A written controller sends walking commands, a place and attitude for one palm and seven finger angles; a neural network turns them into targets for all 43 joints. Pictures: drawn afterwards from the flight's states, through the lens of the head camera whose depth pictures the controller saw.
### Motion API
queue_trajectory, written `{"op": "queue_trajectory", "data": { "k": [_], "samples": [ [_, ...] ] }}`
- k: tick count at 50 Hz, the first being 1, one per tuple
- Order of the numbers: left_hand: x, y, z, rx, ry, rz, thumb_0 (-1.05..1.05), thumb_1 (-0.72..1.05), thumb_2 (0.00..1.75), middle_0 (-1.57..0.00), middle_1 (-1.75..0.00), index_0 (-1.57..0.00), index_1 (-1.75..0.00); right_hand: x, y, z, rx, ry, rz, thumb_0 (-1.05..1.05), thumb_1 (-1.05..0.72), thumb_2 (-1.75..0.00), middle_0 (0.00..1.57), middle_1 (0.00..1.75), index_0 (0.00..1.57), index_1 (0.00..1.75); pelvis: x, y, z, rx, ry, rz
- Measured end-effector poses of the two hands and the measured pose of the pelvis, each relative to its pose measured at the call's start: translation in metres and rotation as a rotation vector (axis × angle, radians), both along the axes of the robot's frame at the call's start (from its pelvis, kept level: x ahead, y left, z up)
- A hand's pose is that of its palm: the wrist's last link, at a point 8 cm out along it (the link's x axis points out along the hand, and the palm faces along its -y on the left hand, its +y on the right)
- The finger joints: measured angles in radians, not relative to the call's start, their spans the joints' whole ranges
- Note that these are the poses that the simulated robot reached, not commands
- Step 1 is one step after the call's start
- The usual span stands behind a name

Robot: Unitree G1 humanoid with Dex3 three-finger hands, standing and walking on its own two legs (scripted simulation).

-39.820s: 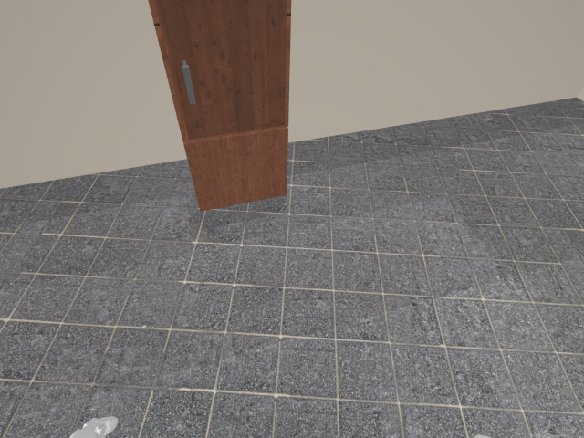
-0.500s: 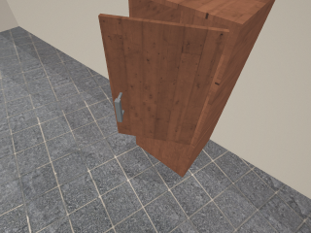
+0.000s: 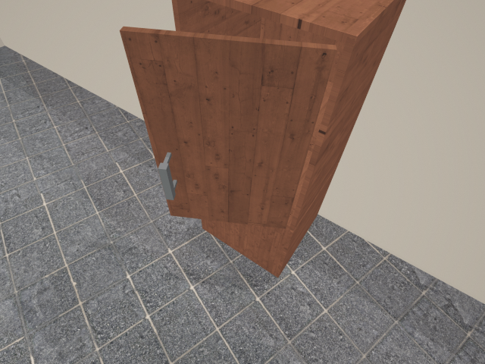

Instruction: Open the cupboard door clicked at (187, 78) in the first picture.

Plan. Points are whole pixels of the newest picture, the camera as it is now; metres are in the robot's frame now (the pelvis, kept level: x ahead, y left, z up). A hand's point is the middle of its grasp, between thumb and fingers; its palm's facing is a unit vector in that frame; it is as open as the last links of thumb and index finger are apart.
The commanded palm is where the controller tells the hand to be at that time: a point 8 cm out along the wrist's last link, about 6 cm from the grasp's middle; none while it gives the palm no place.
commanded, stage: come to a stop and stand still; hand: left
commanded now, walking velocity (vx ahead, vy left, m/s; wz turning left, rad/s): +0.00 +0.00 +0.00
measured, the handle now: (169, 176) +0.56 +0.22 -0.11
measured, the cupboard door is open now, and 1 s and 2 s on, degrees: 28 28 28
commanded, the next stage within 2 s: look again from close up in 0.22 s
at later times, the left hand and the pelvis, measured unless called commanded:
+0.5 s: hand out of the picture -0.01 +0.17 -0.18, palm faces +0.02 -0.98 -0.21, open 7.3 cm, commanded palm none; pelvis -0.01 +0.00 -0.01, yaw +0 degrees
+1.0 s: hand out of the picture -0.03 +0.16 -0.18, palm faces +0.00 -0.98 -0.20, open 7.4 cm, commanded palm none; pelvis -0.03 -0.01 -0.01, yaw -1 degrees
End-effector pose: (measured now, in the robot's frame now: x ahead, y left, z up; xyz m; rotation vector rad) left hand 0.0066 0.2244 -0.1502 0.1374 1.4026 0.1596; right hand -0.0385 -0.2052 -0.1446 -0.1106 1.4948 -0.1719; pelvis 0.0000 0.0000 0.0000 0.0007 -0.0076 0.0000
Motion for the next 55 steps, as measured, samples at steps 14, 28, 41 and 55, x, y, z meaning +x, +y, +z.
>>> {"op": "queue_trajectory", "data": {
  "k": [14, 28, 41, 55],
  "samples": [
    [-0.006, -0.013, -0.001, -0.008, 0.013, 0.019, 0.01, 0.93, 0.90, -0.20, -0.29, -0.20, -0.30, 0.026, -0.014, -0.001, -0.014, -0.050, 0.019, 0.00, -0.90, -0.90, 0.20, 0.30, 0.20, 0.30, 0.005, -0.009, 0.000, -0.002, -0.005, 0.004],
    [-0.024, -0.003, 0.002, 0.029, -0.023, -0.008, 0.01, 0.91, 0.90, -0.20, -0.29, -0.20, -0.30, 0.042, -0.020, -0.012, -0.017, -0.192, 0.046, 0.01, -0.92, -0.90, 0.19, 0.29, 0.20, 0.30, -0.013, 0.000, -0.009, 0.000, -0.027, -0.002],
    [-0.033, -0.005, 0.007, 0.029, -0.032, -0.036, 0.01, 0.91, 0.90, -0.20, -0.29, -0.20, -0.30, 0.004, -0.019, -0.011, 0.019, -0.134, 0.043, 0.01, -0.92, -0.90, 0.20, 0.29, 0.20, 0.30, -0.031, -0.007, -0.005, 0.015, -0.021, -0.013],
    [-0.040, -0.018, 0.000, -0.002, 0.002, -0.006, 0.01, 0.90, 0.90, -0.20, -0.29, -0.20, -0.30, -0.019, -0.023, -0.013, 0.021, -0.027, 0.035, 0.00, -0.91, -0.90, 0.20, 0.29, 0.20, 0.30, -0.025, -0.012, -0.009, 0.006, -0.009, -0.006]
  ]
}}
